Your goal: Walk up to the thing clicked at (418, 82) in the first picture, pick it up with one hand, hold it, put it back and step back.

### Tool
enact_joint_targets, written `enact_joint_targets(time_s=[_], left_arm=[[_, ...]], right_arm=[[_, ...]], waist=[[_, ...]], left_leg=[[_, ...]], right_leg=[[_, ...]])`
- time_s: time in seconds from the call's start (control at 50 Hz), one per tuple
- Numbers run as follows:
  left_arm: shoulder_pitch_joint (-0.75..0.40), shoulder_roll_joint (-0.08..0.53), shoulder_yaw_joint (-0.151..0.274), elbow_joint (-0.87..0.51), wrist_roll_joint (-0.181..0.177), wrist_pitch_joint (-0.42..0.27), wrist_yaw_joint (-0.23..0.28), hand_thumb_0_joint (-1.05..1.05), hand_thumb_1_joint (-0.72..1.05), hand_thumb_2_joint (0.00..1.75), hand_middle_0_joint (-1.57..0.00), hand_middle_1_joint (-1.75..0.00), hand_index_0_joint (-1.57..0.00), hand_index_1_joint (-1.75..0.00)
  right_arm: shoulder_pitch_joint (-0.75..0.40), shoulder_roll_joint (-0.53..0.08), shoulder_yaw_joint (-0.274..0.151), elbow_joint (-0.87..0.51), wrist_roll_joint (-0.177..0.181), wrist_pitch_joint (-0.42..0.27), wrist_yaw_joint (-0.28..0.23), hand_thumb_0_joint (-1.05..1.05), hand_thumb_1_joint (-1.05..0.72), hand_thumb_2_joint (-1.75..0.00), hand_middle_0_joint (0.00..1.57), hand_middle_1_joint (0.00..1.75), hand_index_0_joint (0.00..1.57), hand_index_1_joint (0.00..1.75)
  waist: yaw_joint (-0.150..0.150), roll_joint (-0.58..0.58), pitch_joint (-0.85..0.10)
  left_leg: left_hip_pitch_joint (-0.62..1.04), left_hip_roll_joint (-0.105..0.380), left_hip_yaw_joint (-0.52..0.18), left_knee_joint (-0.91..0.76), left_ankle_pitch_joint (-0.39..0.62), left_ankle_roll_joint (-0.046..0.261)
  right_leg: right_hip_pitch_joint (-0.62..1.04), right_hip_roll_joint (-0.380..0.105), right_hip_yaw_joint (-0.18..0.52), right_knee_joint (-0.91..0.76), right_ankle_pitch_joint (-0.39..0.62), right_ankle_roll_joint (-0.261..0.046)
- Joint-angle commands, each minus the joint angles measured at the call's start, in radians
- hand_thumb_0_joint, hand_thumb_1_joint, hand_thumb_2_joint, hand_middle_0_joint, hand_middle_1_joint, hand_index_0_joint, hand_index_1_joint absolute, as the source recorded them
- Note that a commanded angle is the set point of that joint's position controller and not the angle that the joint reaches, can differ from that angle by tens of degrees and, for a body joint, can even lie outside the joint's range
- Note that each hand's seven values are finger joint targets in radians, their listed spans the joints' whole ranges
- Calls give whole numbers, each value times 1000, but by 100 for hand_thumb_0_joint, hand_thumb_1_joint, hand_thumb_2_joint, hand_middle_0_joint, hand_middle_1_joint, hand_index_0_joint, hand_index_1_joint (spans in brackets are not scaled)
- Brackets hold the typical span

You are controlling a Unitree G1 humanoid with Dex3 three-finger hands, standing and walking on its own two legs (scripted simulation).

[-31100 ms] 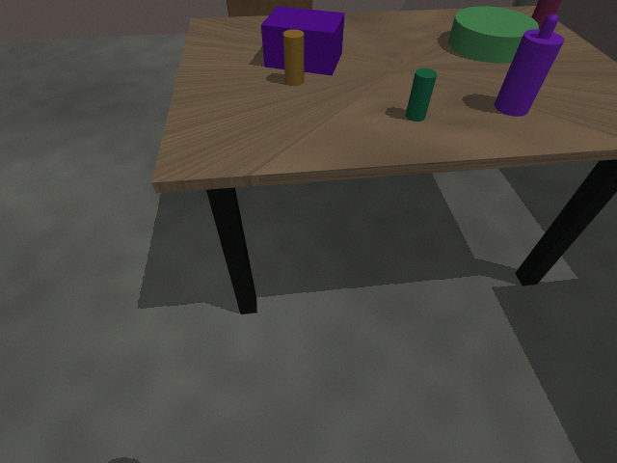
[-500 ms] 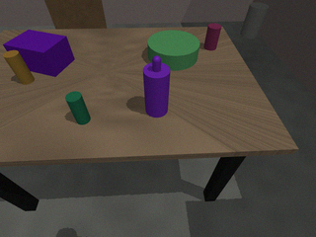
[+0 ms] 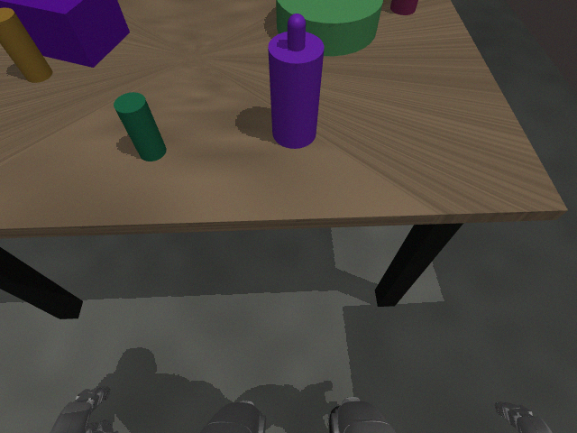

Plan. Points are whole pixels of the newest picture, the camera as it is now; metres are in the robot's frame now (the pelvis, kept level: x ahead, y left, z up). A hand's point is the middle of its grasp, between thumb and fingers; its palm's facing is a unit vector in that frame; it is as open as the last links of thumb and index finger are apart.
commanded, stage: step back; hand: left
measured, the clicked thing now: (142, 129) +0.58 +0.26 +0.02
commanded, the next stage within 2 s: none
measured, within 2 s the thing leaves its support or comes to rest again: neither
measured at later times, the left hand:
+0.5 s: hand out of the picture +0.02 +0.27 -0.15, palm faces -0.09 -0.91 -0.41, open 7.4 cm
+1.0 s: hand out of the picture -0.11 +0.29 -0.14, palm faces +0.02 -0.93 -0.36, open 7.4 cm
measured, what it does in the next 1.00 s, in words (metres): walks backwards: left foot, then right foot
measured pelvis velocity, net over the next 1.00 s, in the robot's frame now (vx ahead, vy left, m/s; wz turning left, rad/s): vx -0.23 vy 0.02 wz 0.01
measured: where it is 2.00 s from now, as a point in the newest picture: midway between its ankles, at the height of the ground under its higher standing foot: outside the picture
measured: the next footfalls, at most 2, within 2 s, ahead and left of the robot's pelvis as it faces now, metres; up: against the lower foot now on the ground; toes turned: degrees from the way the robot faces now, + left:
left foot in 0.06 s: +0.00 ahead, +0.12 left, +0.00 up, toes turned -1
right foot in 0.46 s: -0.06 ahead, -0.10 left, +0.00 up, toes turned +0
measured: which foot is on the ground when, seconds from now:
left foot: up 0.00-0.04, down 0.06-0.50, up 0.52-0.84, down 0.86-1.00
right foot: down 0.00-0.08, up 0.10-0.44, down 0.46-0.88, up 0.90-1.00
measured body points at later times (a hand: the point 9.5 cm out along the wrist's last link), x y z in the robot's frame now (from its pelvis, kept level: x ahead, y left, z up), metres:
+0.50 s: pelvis -0.09 +0.00 +0.00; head -0.03 -0.01 +0.44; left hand +0.03 +0.31 -0.12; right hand +0.00 -0.32 -0.12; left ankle -0.04 +0.12 -0.72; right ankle -0.10 -0.10 -0.72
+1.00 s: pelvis -0.23 +0.02 +0.01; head -0.18 +0.04 +0.45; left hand -0.11 +0.33 -0.12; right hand -0.15 -0.29 -0.10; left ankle -0.21 +0.12 -0.72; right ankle -0.20 -0.12 -0.64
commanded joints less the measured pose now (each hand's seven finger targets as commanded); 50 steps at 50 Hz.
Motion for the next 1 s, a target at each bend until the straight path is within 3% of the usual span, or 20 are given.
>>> enact_joint_targets(time_s=[0.0,0.02,0.04,0.06,0.08,0.16,0.32,0.42,0.44,0.48,0.5,0.56,0.72,0.8,0.82,0.84,0.86,0.88,0.94,0.98], left_arm=[[-35,253,64,-122,-17,-6,17,0,90,90,-20,-30,-20,-30],[-17,239,57,-129,-26,3,14,0,90,90,-20,-30,-20,-30],[22,171,46,-139,-33,9,14,0,90,90,-20,-30,-20,-30],[-6,172,49,-146,-26,9,26,0,90,90,-20,-30,-20,-30],[-37,198,60,-138,-15,8,38,0,90,90,-20,-30,-20,-30],[61,196,65,-108,-32,0,29,0,90,90,-20,-30,-20,-30],[53,172,71,-156,-17,-12,13,0,90,90,-20,-30,-20,-30],[181,156,80,-103,-6,-27,5,0,90,90,-20,-30,-20,-30],[187,201,92,-109,4,-35,8,0,90,90,-20,-30,-20,-30],[114,333,117,-150,-7,-34,1,0,90,90,-20,-30,-20,-30],[95,297,113,-171,-6,-39,2,0,90,90,-20,-30,-20,-30],[16,214,92,-203,-12,-34,12,0,90,90,-20,-30,-20,-30],[107,211,92,-230,-3,-20,19,0,90,90,-20,-30,-20,-30],[32,240,87,-248,-15,-5,8,0,90,90,-20,-30,-20,-30],[47,219,77,-252,-14,1,6,0,90,90,-20,-30,-20,-30],[69,178,66,-254,-16,5,3,0,90,90,-20,-30,-20,-30],[4,187,78,-266,-22,-2,13,0,90,90,-20,-30,-20,-30],[-33,210,95,-252,-4,0,23,0,90,90,-20,-30,-20,-30],[88,186,96,-184,-33,7,19,0,90,90,-20,-30,-20,-30],[154,194,103,-162,-25,7,12,0,90,90,-20,-30,-20,-30]], right_arm=[[163,-146,-37,-31,-28,-27,-15,0,-90,-90,20,30,20,30],[173,-148,-45,-36,-45,-34,-19,0,-90,-90,20,30,20,30],[133,-235,-67,-54,-66,-41,-23,0,-90,-90,20,30,20,30],[94,-330,-82,-76,-53,-42,-17,0,-90,-90,20,30,20,30],[112,-344,-90,-86,-46,-45,-18,0,-90,-90,20,30,20,30],[13,-206,-53,-115,-39,-54,-43,0,-90,-90,20,30,20,30],[123,-212,-63,-143,-30,-46,-48,0,-90,-90,20,30,20,30],[48,-215,-52,-169,-18,-30,-37,0,-90,-90,20,30,20,30],[47,-184,-42,-173,-10,-29,-35,0,-90,-90,20,30,20,30],[13,-136,-33,-185,-5,-19,-49,0,-90,-90,20,30,20,30],[44,-165,-42,-165,-12,-12,-51,0,-90,-90,20,30,20,30],[121,-163,-28,-132,2,-22,-50,0,-90,-90,20,30,20,30],[137,-152,-21,-154,-17,-33,-48,0,-90,-90,20,30,20,30],[256,-143,-35,-106,-28,-40,-32,0,-90,-90,20,30,20,30],[251,-159,-43,-110,-37,-43,-30,0,-90,-90,20,30,20,30],[226,-218,-61,-125,-55,-48,-27,0,-90,-90,20,30,20,30],[149,-335,-81,-151,-53,-44,-18,0,-90,-90,20,30,20,30],[115,-342,-86,-163,-53,-50,-22,0,-90,-90,20,30,20,30],[21,-219,-44,-170,-51,-58,-39,0,-90,-90,20,30,20,30],[23,-193,-45,-179,-41,-58,-39,0,-90,-90,20,30,20,30]], waist=[[-22,-159,-277],[-29,-102,-254],[4,128,-235],[-6,219,-215],[-54,226,-219],[29,145,-201],[-44,141,-241],[23,138,-275],[23,46,-279],[55,-281,-192],[36,-192,-152],[-11,-131,-171],[55,-184,-245],[-18,-180,-290],[-24,-131,-262],[-17,66,-254],[-41,274,-202],[-58,210,-165],[42,79,-138],[49,115,-161]], left_leg=[[105,30,42,-408,156,-4],[175,60,7,-537,348,-6],[254,258,-274,-594,607,37],[230,384,-387,-569,841,124],[156,442,-472,-600,789,193],[291,270,-172,-474,864,134],[397,324,-187,-433,860,199],[210,276,-146,-355,664,123],[97,226,-125,-311,528,72],[-53,-45,-22,84,-133,-20],[-49,-32,-109,228,-142,-26],[-86,-68,-113,250,-3,-35],[-67,-9,-15,-67,-18,-61],[156,16,65,-399,172,-12],[203,44,12,-496,272,9],[253,229,-253,-577,296,73],[108,446,-492,-663,398,220],[9,497,-549,-666,452,296],[58,312,-226,-562,638,167],[152,298,-185,-529,666,183]], right_leg=[[202,-167,159,-30,409,-176],[135,-126,134,51,338,-136],[-40,30,69,210,56,-79],[-137,155,77,308,-367,-42],[-99,172,171,446,-420,-35],[-182,152,167,554,-222,-32],[-87,93,55,236,-243,-5],[203,71,-27,-199,31,-53],[277,0,90,-204,158,-77],[124,-332,481,-304,377,-338],[70,-335,486,-306,382,-337],[145,-166,210,-215,473,-226],[329,-202,192,-158,466,-249],[214,-178,164,-113,270,-179],[122,-149,154,-84,158,-134],[-34,-43,86,65,-43,-75],[-102,132,-24,303,-369,-28],[-66,132,122,504,-409,-24],[-115,168,177,673,-259,-36],[-133,157,150,676,-229,-8]])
